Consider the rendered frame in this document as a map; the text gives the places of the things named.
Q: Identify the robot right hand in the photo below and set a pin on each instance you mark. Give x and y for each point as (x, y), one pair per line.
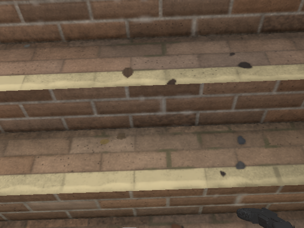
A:
(264, 217)

